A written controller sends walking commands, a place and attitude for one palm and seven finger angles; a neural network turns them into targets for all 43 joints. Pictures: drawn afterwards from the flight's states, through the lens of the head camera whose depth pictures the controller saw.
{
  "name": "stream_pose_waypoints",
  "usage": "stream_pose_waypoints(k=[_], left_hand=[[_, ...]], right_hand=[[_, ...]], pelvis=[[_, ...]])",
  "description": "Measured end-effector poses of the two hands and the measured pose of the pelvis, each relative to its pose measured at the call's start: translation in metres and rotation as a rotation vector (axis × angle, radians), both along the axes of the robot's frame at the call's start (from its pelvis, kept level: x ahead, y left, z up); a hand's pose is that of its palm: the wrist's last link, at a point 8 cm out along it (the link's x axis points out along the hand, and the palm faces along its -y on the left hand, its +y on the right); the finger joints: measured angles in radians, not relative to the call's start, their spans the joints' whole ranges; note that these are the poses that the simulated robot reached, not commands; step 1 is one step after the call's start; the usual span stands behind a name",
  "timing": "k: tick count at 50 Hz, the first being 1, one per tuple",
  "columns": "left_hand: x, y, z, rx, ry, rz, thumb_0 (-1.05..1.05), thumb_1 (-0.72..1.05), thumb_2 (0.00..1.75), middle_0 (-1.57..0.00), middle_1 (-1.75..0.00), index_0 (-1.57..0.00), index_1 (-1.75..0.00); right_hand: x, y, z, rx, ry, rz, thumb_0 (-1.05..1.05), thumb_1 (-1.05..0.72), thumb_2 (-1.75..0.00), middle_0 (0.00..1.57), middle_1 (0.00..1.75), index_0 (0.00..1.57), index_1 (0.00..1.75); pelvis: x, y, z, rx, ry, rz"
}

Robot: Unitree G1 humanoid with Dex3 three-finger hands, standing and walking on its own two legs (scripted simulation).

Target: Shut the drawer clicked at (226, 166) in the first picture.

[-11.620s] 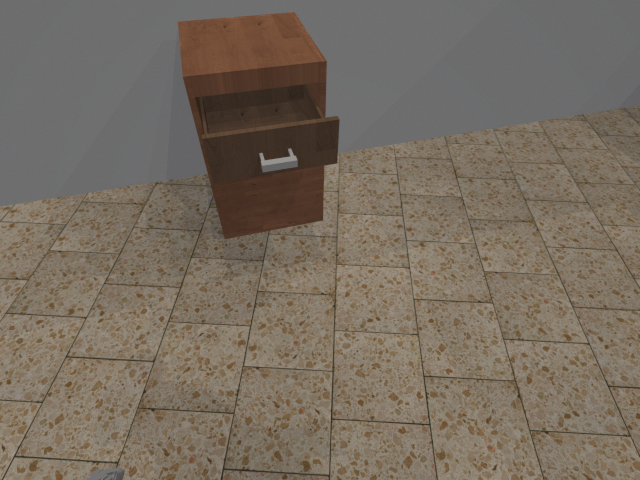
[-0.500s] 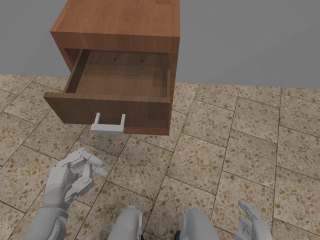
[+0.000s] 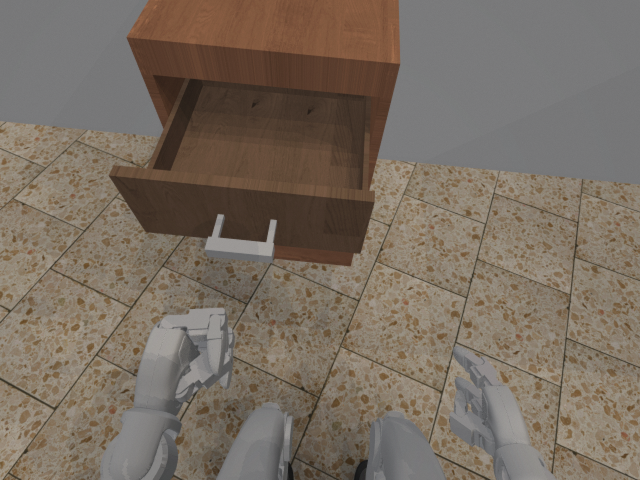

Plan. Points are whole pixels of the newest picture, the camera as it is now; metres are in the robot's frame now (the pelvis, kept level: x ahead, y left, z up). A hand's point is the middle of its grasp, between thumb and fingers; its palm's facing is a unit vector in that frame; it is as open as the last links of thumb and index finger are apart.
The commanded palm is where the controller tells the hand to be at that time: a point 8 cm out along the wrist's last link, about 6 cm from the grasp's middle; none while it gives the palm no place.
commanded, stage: raise the hand and make a fist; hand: left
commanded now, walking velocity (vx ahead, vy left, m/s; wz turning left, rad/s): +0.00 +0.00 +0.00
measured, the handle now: (243, 237) +0.46 +0.16 -0.07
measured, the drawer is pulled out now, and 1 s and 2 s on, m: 0.22 0.22 0.22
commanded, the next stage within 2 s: bring the fist close to the handle in 0.52 s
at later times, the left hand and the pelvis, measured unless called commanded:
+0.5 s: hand (233, 352) +0.26 +0.12 +0.03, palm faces -0.05 -1.00 -0.03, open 3.3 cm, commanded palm +0.23 +0.18 +0.03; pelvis +0.01 -0.01 +0.00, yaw +0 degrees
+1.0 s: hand (240, 337) +0.28 +0.12 -0.01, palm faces -0.07 -1.00 -0.03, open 3.3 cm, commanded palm +0.27 +0.17 -0.01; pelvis +0.00 -0.02 -0.03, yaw +0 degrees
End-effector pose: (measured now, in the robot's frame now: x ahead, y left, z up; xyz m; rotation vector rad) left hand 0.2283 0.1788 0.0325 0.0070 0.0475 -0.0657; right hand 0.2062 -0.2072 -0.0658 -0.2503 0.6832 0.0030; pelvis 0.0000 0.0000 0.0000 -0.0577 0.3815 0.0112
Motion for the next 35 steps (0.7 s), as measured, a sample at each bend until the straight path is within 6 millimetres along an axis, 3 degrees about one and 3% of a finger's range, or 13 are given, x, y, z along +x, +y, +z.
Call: stream_pose_waypoints(k=[6,18,27,35], left_hand=[[0.007,-0.002,-0.002,0.003,0.001,0.004,0.02,0.9,0.9,-1.39,-1.59,-1.39,-1.58],[0.003,-0.005,-0.002,0.022,0.017,0.01,0.02,0.9,0.9,-1.4,-1.6,-1.4,-1.6],[0.009,-0.004,-0.003,0.028,0.002,0.017,0.02,0.9,0.9,-1.4,-1.6,-1.4,-1.6],[0.003,-0.004,-0.002,0.029,0.014,0.021,0.02,0.9,0.9,-1.4,-1.6,-1.4,-1.6]], right_hand=[[-0.005,0.0,-0.009,0.004,0.05,-0.005,0.01,-0.91,-0.9,0.2,0.3,0.2,0.3],[-0.021,-0.028,-0.012,-0.033,0.106,-0.067,0.01,-0.91,-0.9,0.2,0.3,0.2,0.3],[-0.02,-0.04,-0.013,-0.039,0.101,-0.08,0.01,-0.91,-0.9,0.2,0.3,0.2,0.3],[-0.014,-0.04,-0.01,-0.025,0.077,-0.075,0.01,-0.91,-0.9,0.2,0.3,0.2,0.3]], pelvis=[[0.003,-0.001,-0.001,-0.001,0.009,0.0],[0.008,-0.007,0.0,0.007,0.015,-0.007],[0.008,-0.015,-0.002,0.012,0.02,-0.009],[0.01,-0.019,0.0,0.016,0.016,-0.007]])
